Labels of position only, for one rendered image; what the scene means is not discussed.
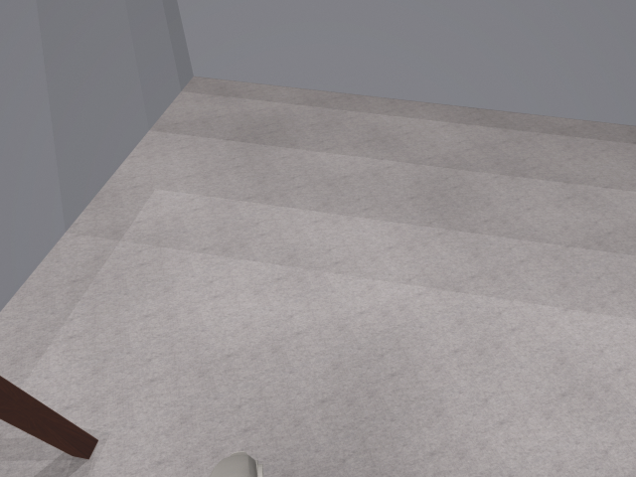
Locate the table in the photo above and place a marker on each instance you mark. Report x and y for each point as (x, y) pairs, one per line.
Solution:
(30, 415)

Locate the robot left thigh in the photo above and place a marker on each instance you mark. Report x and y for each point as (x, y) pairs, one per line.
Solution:
(238, 466)

